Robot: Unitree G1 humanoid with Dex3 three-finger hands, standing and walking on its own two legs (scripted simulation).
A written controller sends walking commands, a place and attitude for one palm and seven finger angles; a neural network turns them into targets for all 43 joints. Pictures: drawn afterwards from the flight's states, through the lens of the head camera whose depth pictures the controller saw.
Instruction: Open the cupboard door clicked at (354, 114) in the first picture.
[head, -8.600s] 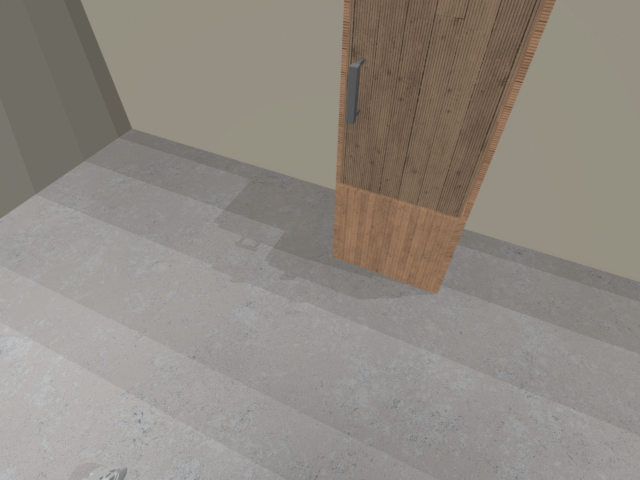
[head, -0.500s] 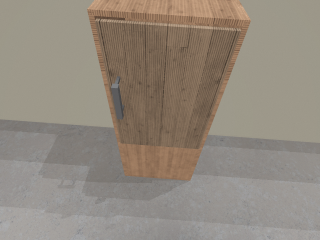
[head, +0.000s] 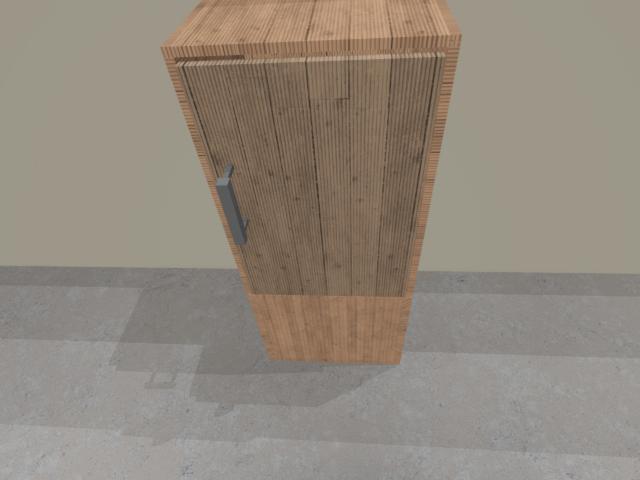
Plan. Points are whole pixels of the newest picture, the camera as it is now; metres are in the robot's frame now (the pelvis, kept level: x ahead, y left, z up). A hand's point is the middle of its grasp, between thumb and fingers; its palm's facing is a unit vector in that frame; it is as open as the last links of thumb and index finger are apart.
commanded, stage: come to a stop and stand still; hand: left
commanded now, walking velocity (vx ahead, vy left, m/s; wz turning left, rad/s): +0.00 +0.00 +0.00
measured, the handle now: (235, 205) +0.59 +0.20 -0.01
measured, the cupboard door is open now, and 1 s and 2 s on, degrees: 0 0 0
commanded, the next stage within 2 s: look again from close up in 0.60 s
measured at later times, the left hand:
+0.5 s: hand out of the picture +0.02 +0.14 -0.17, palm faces +0.05 -0.98 -0.21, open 7.3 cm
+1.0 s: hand out of the picture +0.03 +0.14 -0.17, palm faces +0.08 -0.97 -0.21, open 7.3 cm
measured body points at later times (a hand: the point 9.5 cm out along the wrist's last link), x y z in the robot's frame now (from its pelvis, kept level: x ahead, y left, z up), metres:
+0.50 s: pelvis +0.03 -0.03 +0.00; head +0.04 -0.05 +0.45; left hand +0.02 +0.19 -0.15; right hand +0.01 -0.24 -0.17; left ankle -0.02 +0.10 -0.74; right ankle +0.04 -0.11 -0.74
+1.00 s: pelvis +0.04 -0.04 +0.00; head +0.05 -0.05 +0.45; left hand +0.03 +0.19 -0.15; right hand +0.04 -0.25 -0.17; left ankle -0.02 +0.10 -0.74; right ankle +0.04 -0.11 -0.74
